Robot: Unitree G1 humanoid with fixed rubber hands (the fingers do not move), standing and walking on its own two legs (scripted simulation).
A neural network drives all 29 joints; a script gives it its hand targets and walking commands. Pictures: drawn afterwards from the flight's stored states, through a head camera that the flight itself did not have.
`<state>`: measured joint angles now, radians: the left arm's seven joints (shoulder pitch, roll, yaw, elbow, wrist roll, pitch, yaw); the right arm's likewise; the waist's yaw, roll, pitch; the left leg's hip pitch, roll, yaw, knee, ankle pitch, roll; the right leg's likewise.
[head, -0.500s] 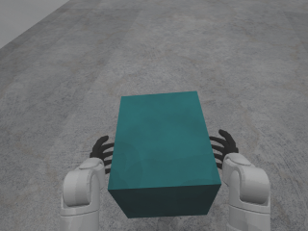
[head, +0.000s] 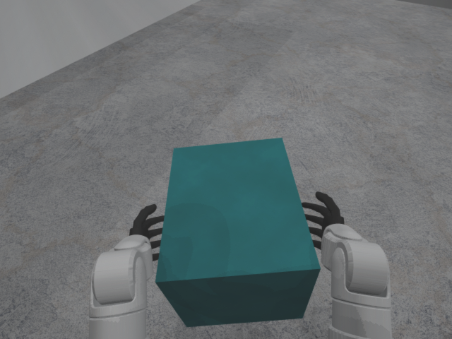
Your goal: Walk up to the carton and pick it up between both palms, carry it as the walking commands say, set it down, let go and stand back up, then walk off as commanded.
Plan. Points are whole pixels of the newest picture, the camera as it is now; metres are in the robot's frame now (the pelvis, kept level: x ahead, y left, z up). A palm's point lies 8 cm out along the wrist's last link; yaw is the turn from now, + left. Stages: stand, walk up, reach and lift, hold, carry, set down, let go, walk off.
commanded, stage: carry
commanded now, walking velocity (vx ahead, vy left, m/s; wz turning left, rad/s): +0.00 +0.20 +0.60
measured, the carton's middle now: (235, 230) +0.33 +0.00 -0.01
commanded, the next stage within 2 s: none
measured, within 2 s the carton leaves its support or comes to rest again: neither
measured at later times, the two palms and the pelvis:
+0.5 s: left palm out of the picture +0.14 +0.36 +0.10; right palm (194, 251) +0.23 +0.07 +0.11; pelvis -0.08 +0.15 +0.01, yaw +18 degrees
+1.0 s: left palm out of the picture -0.06 +0.54 +0.08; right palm out of the picture +0.11 +0.28 +0.08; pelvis -0.22 +0.28 +0.01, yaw +33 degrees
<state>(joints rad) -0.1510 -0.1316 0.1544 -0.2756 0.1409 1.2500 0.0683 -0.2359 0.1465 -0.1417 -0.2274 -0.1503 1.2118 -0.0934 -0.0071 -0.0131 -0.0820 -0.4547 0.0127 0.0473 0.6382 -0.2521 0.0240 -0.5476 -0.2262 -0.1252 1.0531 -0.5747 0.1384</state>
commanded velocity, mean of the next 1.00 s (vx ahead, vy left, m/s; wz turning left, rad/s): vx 0.00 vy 0.20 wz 0.60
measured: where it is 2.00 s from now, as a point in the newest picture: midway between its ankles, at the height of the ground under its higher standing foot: outside the picture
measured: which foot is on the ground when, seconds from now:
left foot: down 0.00-0.24, up 0.26-0.54, down 0.56-0.92, up 0.94-1.00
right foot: up 0.00-0.22, down 0.24-0.56, up 0.58-0.88, down 0.90-1.00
